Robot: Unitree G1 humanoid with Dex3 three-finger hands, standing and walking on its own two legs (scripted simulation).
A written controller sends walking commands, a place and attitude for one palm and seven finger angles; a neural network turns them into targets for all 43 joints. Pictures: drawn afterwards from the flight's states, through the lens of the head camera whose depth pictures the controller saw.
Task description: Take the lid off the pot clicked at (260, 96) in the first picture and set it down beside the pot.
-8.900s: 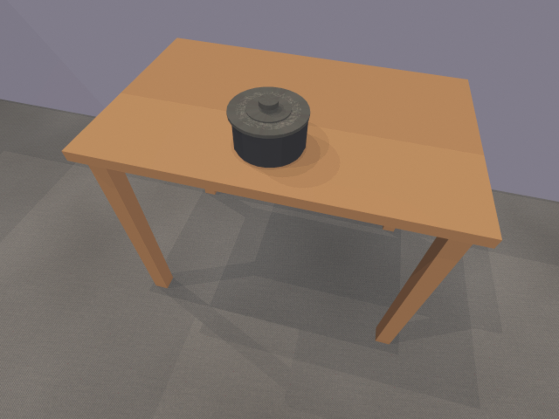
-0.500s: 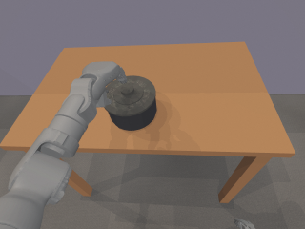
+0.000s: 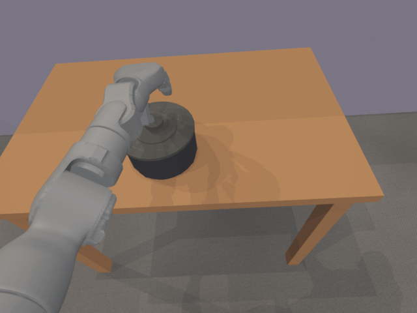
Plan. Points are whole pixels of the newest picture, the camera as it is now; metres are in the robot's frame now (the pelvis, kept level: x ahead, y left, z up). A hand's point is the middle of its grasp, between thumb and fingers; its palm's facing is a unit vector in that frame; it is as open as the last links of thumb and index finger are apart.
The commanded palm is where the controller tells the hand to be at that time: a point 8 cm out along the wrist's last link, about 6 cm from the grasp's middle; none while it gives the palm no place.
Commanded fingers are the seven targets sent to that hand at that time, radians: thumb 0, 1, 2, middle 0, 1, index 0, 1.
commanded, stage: move the open hand above the knob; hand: left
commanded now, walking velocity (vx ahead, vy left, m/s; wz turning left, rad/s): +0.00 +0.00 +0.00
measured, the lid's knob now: (153, 122) +0.52 +0.09 +0.06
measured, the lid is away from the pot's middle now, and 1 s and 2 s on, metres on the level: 0.00 0.00 0.00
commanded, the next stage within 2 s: lower the open fingers around the knob in 0.68 s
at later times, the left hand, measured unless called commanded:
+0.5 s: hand (142, 111) +0.47 +0.09 +0.14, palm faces -0.27 +0.00 -0.96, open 10.2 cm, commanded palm +0.47 +0.10 +0.19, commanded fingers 0.00 -0.30 1.40 -0.82 -0.08 -0.82 -0.08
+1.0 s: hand (141, 114) +0.49 +0.10 +0.12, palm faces -0.35 -0.02 -0.94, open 10.2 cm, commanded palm +0.48 +0.11 +0.17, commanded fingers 0.00 -0.30 1.40 -0.82 -0.08 -0.82 -0.08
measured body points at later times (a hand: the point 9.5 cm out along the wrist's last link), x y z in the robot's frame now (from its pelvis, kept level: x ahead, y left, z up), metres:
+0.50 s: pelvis -0.01 +0.00 +0.00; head +0.03 -0.03 +0.45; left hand +0.48 +0.09 +0.19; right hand +0.08 -0.25 -0.14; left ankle -0.05 +0.08 -0.74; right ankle +0.01 -0.13 -0.74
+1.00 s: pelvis +0.00 +0.00 +0.00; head +0.05 -0.03 +0.45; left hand +0.50 +0.10 +0.17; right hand +0.04 -0.26 -0.14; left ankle -0.05 +0.08 -0.74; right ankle +0.01 -0.13 -0.74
